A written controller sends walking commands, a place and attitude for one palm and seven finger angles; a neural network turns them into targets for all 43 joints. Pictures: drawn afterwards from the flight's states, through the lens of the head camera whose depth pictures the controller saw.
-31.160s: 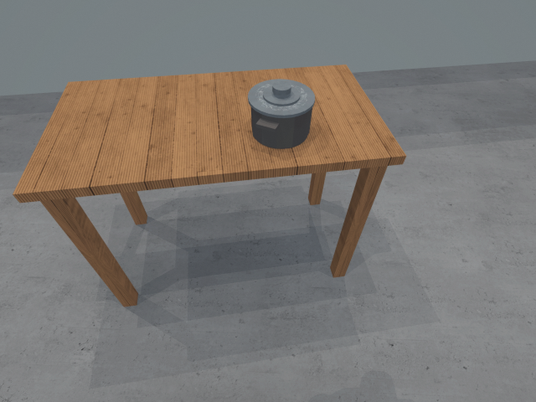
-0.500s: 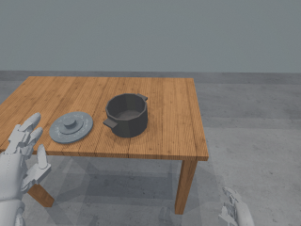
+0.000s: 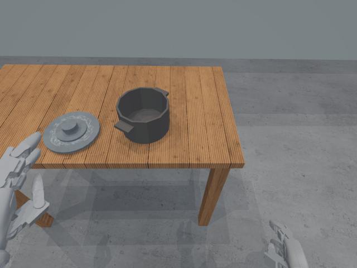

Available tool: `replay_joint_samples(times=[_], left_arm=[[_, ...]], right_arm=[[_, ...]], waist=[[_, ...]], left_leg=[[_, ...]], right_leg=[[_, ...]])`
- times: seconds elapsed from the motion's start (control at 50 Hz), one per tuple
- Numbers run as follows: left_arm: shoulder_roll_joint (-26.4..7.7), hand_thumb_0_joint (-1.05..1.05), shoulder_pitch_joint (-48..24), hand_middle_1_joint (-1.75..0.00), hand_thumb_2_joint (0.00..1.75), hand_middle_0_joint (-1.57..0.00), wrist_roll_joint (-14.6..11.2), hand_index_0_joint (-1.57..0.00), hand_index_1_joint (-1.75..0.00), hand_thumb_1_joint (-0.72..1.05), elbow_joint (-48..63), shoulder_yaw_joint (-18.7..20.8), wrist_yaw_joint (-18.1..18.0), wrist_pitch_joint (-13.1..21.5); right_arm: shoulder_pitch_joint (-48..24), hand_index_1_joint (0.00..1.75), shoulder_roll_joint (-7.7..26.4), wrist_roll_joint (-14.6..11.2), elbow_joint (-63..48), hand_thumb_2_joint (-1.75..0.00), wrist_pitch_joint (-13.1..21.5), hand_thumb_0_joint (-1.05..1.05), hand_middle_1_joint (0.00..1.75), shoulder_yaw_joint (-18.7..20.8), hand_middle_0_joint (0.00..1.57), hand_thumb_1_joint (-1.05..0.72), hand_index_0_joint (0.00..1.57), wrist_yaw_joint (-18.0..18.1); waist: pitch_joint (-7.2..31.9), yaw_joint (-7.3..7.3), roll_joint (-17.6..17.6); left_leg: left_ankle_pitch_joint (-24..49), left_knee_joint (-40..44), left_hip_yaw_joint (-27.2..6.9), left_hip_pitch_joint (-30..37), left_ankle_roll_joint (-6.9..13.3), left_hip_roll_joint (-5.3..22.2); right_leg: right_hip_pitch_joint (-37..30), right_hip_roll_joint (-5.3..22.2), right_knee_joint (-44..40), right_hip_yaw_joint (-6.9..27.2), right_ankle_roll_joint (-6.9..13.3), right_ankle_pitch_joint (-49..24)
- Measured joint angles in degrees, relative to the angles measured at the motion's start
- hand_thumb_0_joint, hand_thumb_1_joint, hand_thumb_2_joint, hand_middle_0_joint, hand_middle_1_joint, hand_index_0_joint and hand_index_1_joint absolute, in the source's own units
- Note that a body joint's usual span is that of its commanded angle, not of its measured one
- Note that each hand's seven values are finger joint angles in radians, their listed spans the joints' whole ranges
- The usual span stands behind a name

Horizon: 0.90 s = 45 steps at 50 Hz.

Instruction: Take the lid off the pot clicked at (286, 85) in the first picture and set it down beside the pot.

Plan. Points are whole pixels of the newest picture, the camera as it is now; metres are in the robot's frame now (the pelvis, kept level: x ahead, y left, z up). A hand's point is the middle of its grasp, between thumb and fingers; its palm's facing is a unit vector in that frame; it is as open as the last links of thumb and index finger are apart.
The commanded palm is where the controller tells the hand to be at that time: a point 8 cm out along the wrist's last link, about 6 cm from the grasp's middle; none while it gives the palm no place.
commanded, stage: step back with the hand held close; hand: left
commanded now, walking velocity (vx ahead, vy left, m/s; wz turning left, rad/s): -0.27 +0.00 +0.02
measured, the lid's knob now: (69, 125) +0.50 +0.38 -0.04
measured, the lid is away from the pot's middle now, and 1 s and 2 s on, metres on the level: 0.24 0.24 0.24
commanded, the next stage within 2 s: stop stepping back and stand still in 1.02 s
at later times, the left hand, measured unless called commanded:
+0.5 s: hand (5, 245) +0.13 +0.25 +0.15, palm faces +0.34 -0.84 -0.42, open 7.4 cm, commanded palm +0.06 +0.29 +0.18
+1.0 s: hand out of the picture +0.09 +0.23 +0.16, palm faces +0.20 -0.87 -0.45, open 7.4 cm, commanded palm +0.00 +0.29 +0.18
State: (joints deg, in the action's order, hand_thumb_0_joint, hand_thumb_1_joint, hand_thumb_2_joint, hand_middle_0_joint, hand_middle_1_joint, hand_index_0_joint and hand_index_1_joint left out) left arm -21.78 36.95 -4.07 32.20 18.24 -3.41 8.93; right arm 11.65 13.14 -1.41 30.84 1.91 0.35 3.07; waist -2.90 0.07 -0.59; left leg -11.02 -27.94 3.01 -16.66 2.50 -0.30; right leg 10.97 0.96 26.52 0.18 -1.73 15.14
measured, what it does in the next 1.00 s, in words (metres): walks backwards: right foot, then left foot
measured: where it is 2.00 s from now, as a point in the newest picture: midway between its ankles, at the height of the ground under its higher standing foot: outside the picture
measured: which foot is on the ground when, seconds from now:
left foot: down 0.00-0.68, up 0.70-0.80, down 0.82-1.00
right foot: down 0.00-0.46, up 0.48-0.62, down 0.64-0.88, up 0.90-1.00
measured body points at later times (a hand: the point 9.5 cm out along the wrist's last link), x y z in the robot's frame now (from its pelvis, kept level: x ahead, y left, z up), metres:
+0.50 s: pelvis -0.06 +0.01 -0.02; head -0.05 +0.03 +0.43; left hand +0.10 +0.29 +0.18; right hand +0.11 -0.23 -0.08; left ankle +0.04 +0.09 -0.74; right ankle -0.03 -0.14 -0.73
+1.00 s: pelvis -0.14 +0.02 +0.00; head -0.09 +0.04 +0.45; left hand +0.07 +0.28 +0.18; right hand +0.02 -0.22 -0.07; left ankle -0.08 +0.11 -0.74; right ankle -0.14 -0.11 -0.71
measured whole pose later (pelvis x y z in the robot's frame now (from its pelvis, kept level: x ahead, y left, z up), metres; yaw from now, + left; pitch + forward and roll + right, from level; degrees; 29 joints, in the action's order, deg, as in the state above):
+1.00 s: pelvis -0.14 +0.02 +0.00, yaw -3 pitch +2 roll -2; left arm -24.9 34.0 -4.7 36.1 22.3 -6.0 10.9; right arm 8.8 9.5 -0.2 31.8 6.5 0.8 1.8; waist -4.2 -2.0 1.8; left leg -9.4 -28.3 2.6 -20.9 2.3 1.0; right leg 23.6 -1.6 42.9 0.3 -1.2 26.2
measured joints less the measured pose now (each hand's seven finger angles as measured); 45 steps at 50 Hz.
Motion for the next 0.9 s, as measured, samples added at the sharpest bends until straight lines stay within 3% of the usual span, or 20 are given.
replay_joint_samples(times=[0.14, 0.24, 0.36, 0.44, 0.56, 0.64, 0.7, 0.78, 0.84, 0.9], left_arm=[[-2.5, 0.02, 0.8, -0.3, 0.9, -0.22, -0.1, -0.21, -0.31, 0.89, 4.6, 3.0, -1.4, 1.0], [-1.5, 0.01, 0.1, -0.3, 0.9, -0.22, 0.0, -0.21, -0.31, 0.89, 4.3, 3.8, -2.0, 2.4], [0.9, 0.01, -0.6, -0.3, 0.9, -0.22, 0.4, -0.21, -0.31, 0.89, 3.0, 1.9, -2.8, 2.9], [0.9, 0.01, -1.7, -0.3, 0.9, -0.22, 0.6, -0.21, -0.31, 0.89, 3.3, 1.3, -3.3, 3.1], [-1.0, 0.01, -2.5, -0.3, 0.9, -0.22, 1.2, -0.21, -0.31, 0.89, 3.2, 3.8, -3.5, 3.1], [-2.1, 0.02, -0.9, -0.3, 0.9, -0.21, 0.6, -0.21, -0.31, 0.89, 5.9, 5.2, -3.6, 4.0], [-1.3, 0.01, -1.8, -0.3, 0.9, -0.21, 0.8, -0.21, -0.31, 0.89, 6.0, 3.0, -2.8, 4.9], [-1.2, 0.01, -0.5, -0.3, 0.9, -0.22, 0.7, -0.21, -0.31, 0.89, 5.8, 1.0, -2.3, 5.5], [-0.9, 0.01, -0.5, -0.3, 0.9, -0.22, 0.6, -0.21, -0.31, 0.88, 5.0, 1.2, -2.6, 5.1], [-1.8, 0.01, -4.5, -0.3, 0.9, -0.22, 0.1, -0.21, -0.31, 0.88, 2.7, 2.5, -3.0, 4.4]], right_arm=[[1.0, 0.3, -1.3, -0.1, -1.0, -0.9, 1.5, 0.02, 0.3, -0.5, 0.2, -0.91, 0.2, 0.0], [1.2, 0.3, -1.7, -0.3, -0.9, -0.9, 2.8, 0.02, 0.3, -0.8, 0.2, -0.91, 0.2, -0.1], [1.8, 0.3, -1.4, 0.2, 0.8, -0.9, 3.3, 0.02, 0.3, -0.4, 0.2, -0.9, 0.2, -0.1], [1.8, 0.3, -0.9, 0.3, 1.1, -0.9, 3.2, 0.02, 0.3, -0.2, 0.2, -0.9, 0.2, 0.5], [2.1, 0.3, -2.1, 0.6, -0.2, -0.9, 4.9, 0.02, 0.3, -0.2, 0.2, -0.91, 0.2, 0.4], [1.6, 0.3, -2.9, 0.8, -0.6, -0.9, 6.1, 0.02, 0.3, -0.9, 0.2, -0.9, 0.2, -0.5], [-0.1, 0.3, -2.5, 1.0, 0.9, -0.9, 5.6, 0.02, 0.3, -0.9, 0.2, -0.9, 0.2, -0.6], [0.5, 0.3, -2.9, 0.5, 3.5, -0.9, 3.7, 0.02, 0.3, -0.6, 0.2, -0.9, 0.2, -0.4], [1.2, 0.3, -2.3, 0.3, 3.3, -0.9, 2.5, 0.02, 0.3, -0.2, 0.2, -0.9, 0.2, 0.4], [-1.3, 0.3, -2.8, 0.3, 3.3, -0.9, 2.3, 0.02, 0.3, 0.5, 0.2, -0.91, 0.2, 0.7]], waist=[[-0.7, 0.16, 1.0], [0.0, 0.07, -1.1], [1.4, -0.37, -1.4], [0.9, -0.87, -0.7], [0.8, -0.98, -0.6], [1.6, 0.19, 0.2], [-0.1, 0.15, -1.8], [2.5, -0.07, 0.7], [4.8, -1.57, 1.4], [1.9, -1.82, 3.4]], left_leg=[[0.4, -2.9, -0.3, -3.4, 0.3, -0.2], [0.0, -5.8, -1.2, -5.8, 0.1, 0.5], [-7.0, -10.1, -2.1, -8.7, -0.9, 0.4], [0.8, -9.1, -1.9, -9.1, 0.5, 0.6], [3.2, -6.3, -1.5, -10.0, 1.0, 1.6], [5.6, -4.3, 0.1, -12.0, 0.5, 2.0], [2.8, -5.4, -0.9, -12.9, -0.5, 3.1], [-6.3, -15.1, -1.8, -11.1, -2.2, 0.8], [-4.7, -9.0, -2.3, -5.2, -1.7, 0.6], [-3.8, -5.5, -1.1, -4.6, -0.1, -0.6]], right_leg=[[3.8, 0.3, 4.2, -0.4, -0.1, 0.5], [5.3, -0.4, 5.6, -1.2, 0.1, 0.2], [6.6, -0.5, 6.2, -2.0, 0.2, -0.5], [7.6, -0.5, 7.9, -2.1, -0.3, -0.4], [8.8, -2.7, 17.7, -1.5, 0.7, 8.9], [2.6, -2.4, 7.3, -2.5, 1.5, 8.0], [1.7, -3.7, 3.8, -3.2, 2.0, 3.3], [2.9, -1.9, 4.5, -1.6, 1.7, 3.7], [4.9, -1.2, 5.9, -1.4, 0.9, 4.0], [8.7, -0.4, 11.1, 0.4, 0.7, 4.9]])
